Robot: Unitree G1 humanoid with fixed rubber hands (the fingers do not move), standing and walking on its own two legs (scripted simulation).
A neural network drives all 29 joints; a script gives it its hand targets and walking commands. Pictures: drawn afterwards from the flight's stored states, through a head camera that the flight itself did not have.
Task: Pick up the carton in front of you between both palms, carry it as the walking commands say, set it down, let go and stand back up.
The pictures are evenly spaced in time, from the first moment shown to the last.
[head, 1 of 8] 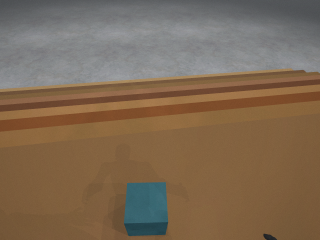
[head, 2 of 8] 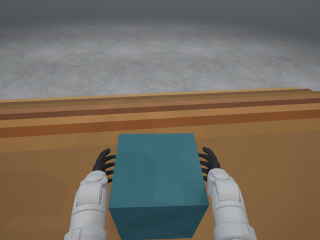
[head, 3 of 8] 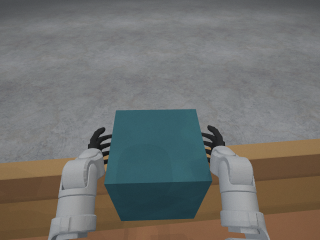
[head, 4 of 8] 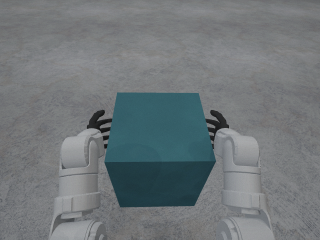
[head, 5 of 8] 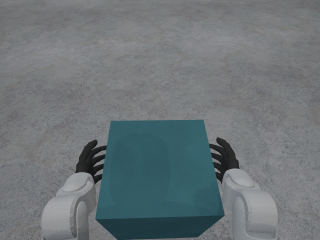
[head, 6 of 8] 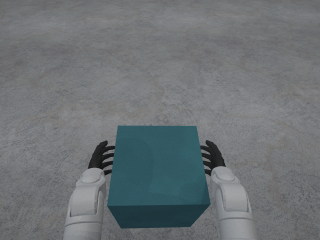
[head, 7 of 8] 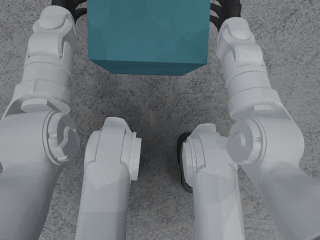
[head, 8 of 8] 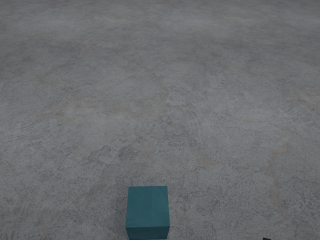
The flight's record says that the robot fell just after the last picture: no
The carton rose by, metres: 0.69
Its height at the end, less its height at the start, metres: -1.40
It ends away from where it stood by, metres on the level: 7.60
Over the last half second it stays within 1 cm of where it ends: yes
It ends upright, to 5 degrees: yes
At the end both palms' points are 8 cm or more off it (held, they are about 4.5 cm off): yes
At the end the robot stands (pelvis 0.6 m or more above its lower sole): yes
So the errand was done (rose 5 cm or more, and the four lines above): yes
